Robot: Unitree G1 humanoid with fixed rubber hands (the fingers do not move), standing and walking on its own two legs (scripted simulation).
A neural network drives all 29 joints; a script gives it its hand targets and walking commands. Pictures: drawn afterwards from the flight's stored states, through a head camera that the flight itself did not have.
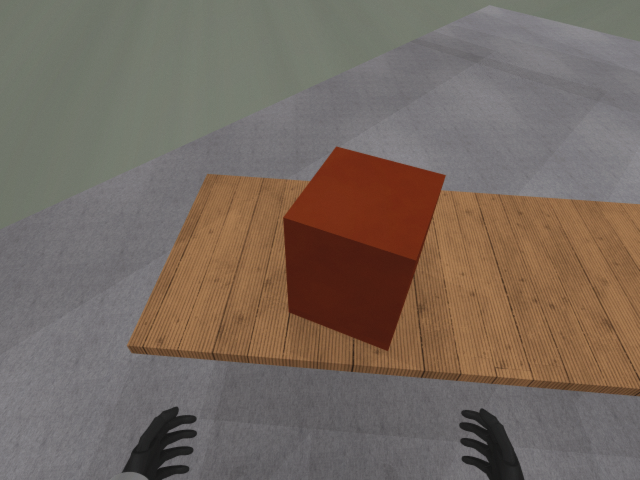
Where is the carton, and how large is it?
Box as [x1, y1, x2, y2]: [283, 147, 445, 350]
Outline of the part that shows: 335,147 283,217 289,312 387,350 422,248 445,175 355,151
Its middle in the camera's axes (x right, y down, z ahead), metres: +0.07 +0.02 +0.70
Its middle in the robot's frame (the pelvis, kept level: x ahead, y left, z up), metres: +0.52 -0.05 -0.04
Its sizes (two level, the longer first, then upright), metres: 0.210 0.200 0.250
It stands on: a table, 0.60 m high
